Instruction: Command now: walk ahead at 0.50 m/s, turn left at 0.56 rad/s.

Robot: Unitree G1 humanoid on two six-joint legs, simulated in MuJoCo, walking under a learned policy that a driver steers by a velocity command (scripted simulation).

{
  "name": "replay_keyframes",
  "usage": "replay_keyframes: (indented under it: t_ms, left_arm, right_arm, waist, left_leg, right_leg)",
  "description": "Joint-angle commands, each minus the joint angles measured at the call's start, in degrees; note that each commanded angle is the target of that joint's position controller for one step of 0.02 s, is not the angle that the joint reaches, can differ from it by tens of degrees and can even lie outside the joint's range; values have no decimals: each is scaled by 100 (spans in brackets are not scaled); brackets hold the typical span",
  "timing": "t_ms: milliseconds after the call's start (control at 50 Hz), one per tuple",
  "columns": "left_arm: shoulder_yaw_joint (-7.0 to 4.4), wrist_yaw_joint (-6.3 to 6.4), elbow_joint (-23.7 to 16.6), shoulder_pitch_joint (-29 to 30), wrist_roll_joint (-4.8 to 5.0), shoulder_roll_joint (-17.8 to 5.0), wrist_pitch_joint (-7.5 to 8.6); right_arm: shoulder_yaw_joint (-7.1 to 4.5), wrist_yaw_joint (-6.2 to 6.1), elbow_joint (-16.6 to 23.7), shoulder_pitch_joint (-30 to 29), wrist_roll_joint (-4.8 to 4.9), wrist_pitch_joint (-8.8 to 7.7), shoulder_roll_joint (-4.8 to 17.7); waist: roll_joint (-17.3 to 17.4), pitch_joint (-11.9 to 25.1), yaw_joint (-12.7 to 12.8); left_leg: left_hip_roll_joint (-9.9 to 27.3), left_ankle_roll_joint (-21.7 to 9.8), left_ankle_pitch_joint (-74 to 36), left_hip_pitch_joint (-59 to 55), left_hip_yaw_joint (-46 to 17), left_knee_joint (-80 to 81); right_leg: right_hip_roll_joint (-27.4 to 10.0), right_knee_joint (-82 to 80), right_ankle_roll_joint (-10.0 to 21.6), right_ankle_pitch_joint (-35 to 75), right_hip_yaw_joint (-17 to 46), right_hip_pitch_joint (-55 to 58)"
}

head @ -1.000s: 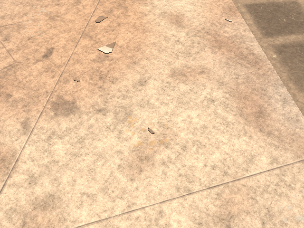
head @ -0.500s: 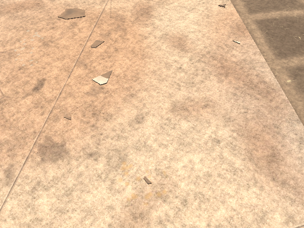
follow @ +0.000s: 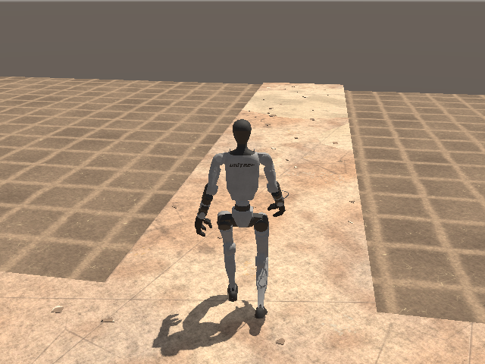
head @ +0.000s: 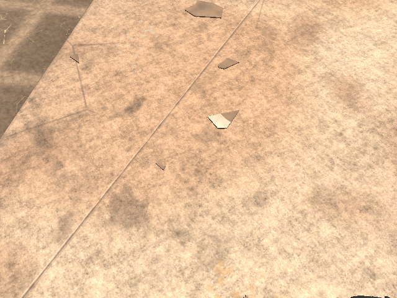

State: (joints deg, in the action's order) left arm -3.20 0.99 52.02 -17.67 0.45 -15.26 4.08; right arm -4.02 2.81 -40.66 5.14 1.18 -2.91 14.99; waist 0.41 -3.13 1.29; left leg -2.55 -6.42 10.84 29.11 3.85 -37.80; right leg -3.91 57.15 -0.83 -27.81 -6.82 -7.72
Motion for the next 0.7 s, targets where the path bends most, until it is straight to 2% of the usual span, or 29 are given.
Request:
replay_keyframes:
  t_ms: [20,40,60,80,100,160,200,260,300,340,400,420,440,460,480,500,520,540,560,580,600,620,660,700]
  left_arm:
    - [-98,-139,-1009,697,242,-787,530]
    - [-91,-90,-958,694,138,-714,533]
    - [-151,-48,-913,630,2,-780,478]
    - [-181,-57,-917,504,-40,-787,389]
    - [-187,-63,-917,389,-61,-729,309]
    - [-129,-42,-1034,640,-135,-500,175]
    - [-84,-47,-1154,1051,-131,-411,176]
    - [-23,-116,-1278,1612,-69,-310,222]
    - [-14,-173,-1374,1929,-17,-345,253]
    - [-27,-233,-1485,2152,-4,-433,292]
    - [-60,-315,-1561,2090,-10,-552,356]
    - [-87,-321,-1522,1885,-9,-615,368]
    - [-150,-305,-1409,1433,-14,-723,377]
    - [-251,-274,-1194,642,-46,-929,380]
    - [-318,-236,-1059,-392,-119,-1268,371]
    - [-415,-282,-847,-805,-101,-1574,329]
    - [-275,-295,-847,-820,39,-1006,309]
    - [-197,-262,-930,-366,42,-770,277]
    - [-154,-259,-1010,47,-14,-736,233]
    - [-119,-279,-1037,252,-52,-661,214]
    - [-82,-287,-1054,337,-93,-596,222]
    - [-76,-297,-1049,357,-73,-570,226]
    - [-110,-272,-1001,276,-3,-669,244]
    - [-172,-197,-948,159,19,-832,211]
  right_arm:
    - [-311,-79,4,1651,-51,-98,1006]
    - [-255,-69,87,1211,-11,-126,841]
    - [-199,-82,183,866,-25,-134,657]
    - [-166,-103,268,733,-74,-136,593]
    - [-165,-122,282,693,-71,-148,596]
    - [-190,-218,173,951,-66,-195,756]
    - [-179,-275,70,1163,-53,-179,763]
    - [-166,-302,-38,1398,-30,-158,797]
    - [-166,-295,-128,1567,-26,-160,853]
    - [-166,-299,-225,1713,-15,-141,862]
    - [-193,-346,-316,1766,-23,-77,930]
    - [-205,-358,-313,1697,-28,-54,967]
    - [-205,-362,-285,1562,-33,-32,992]
    - [-154,-352,-241,1472,-61,-22,893]
    - [-39,-351,-110,1474,-161,-26,644]
    - [107,-306,-147,2432,-38,-134,100]
    - [38,-285,-225,2152,29,-198,612]
    - [-38,-264,-46,1460,94,-234,888]
    - [-17,-280,71,1044,18,-258,831]
    - [-39,-289,126,869,-94,-273,778]
    - [-56,-290,136,971,-133,-262,710]
    - [-48,-293,119,1098,-136,-240,615]
    - [-23,-317,134,1116,-159,-198,477]
    - [11,-339,284,693,-175,-192,400]
  waist:
    - [449,1481,-753]
    - [-152,985,-421]
    - [-152,773,-210]
    - [-35,697,-49]
    - [1,675,31]
    - [86,520,-18]
    - [206,430,-185]
    - [356,350,-463]
    - [421,217,-614]
    - [420,104,-683]
    - [505,95,-554]
    - [573,183,-426]
    - [596,440,-153]
    - [484,996,226]
    - [-97,1870,590]
    - [-1881,2538,204]
    - [-1306,2261,435]
    - [-797,1344,452]
    - [-285,856,291]
    - [-189,514,146]
    - [-327,490,-43]
    - [-437,516,-141]
    - [-469,501,-206]
    - [-416,378,-134]
  left_leg:
    - [1942,-1480,39,-4473,-3914,2092]
    - [1659,-1255,-576,-3511,-3202,2124]
    - [1450,-1134,-1087,-2824,-2732,2198]
    - [1305,-1095,-1359,-2369,-2527,2329]
    - [1247,-1104,-1608,-2140,-2364,2422]
    - [1099,-1066,-2377,-1745,-1765,2582]
    - [924,-877,-2418,-1749,-1475,2586]
    - [803,-630,-1752,-1821,-1286,2560]
    - [974,-626,-1277,-1984,-1458,2562]
    - [1207,-638,-1278,-2458,-1669,2372]
    - [1511,-521,-1800,-3090,-1898,2020]
    - [1505,-453,-2336,-3156,-1880,1822]
    - [1350,-358,-3293,-3123,-1737,1352]
    - [1029,-214,-3748,-2818,-1487,417]
    - [622,-16,-2324,-1762,-1211,-1269]
    - [-343,410,1724,517,-964,-3263]
    - [-79,372,2149,1289,-1467,-3826]
    - [231,343,1616,1597,-1291,-3850]
    - [515,351,1106,1417,-1022,-3549]
    - [654,393,843,1264,-943,-3183]
    - [783,418,676,929,-947,-2929]
    - [803,471,620,737,-898,-2704]
    - [816,614,540,673,-783,-2210]
    - [794,763,88,781,-726,-1486]
  right_leg:
    - [158,2341,275,195,1256,-4019]
    - [-105,1796,271,607,1213,-3706]
    - [-265,1334,211,820,1188,-3312]
    - [-356,1133,156,955,1211,-2949]
    - [-383,917,69,1054,1151,-2813]
    - [-365,137,-169,1701,942,-2866]
    - [-294,-700,-203,2448,872,-2908]
    - [-84,-1913,-134,3452,782,-2630]
    - [3,-2297,-75,3649,770,-2597]
    - [36,-2549,46,3405,824,-2851]
    - [110,-2834,301,2719,833,-2876]
    - [200,-2886,394,2482,750,-2559]
    - [383,-3036,524,2445,573,-1861]
    - [336,-3026,730,2723,591,-643]
    - [-663,-2871,1140,2891,1733,1064]
    - [-1872,-3372,2090,1796,4384,3020]
    - [-1799,-3889,1914,569,4954,2930]
    - [-1602,-4015,1624,525,4073,2131]
    - [-1337,-4143,1489,1096,3475,1262]
    - [-1130,-4290,1504,1738,3128,619]
    - [-946,-4402,1482,2207,2880,259]
    - [-809,-4506,1510,2482,2702,93]
    - [-719,-4650,1609,2887,2399,-122]
    - [-659,-4770,1619,3051,2189,-252]
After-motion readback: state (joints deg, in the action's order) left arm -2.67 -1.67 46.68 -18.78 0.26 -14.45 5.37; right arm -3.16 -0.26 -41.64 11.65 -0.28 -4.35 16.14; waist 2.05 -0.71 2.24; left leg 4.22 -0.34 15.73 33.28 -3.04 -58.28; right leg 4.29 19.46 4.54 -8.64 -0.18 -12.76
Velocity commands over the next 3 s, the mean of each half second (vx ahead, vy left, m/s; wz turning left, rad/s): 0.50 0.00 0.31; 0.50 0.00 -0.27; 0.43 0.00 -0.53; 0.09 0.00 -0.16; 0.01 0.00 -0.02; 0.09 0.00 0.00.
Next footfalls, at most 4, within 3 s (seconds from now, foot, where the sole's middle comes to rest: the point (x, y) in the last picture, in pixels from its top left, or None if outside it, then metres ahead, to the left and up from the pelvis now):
0.46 right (245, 291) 0.46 -0.11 -0.75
0.98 left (172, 223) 0.69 0.14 -0.75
1.46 right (257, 175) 0.90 -0.18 -0.75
1.88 left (197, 160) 0.97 0.06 -0.75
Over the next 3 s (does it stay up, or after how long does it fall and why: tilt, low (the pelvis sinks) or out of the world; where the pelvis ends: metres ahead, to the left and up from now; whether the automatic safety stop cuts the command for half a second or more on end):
stays up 0.92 -0.07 0.02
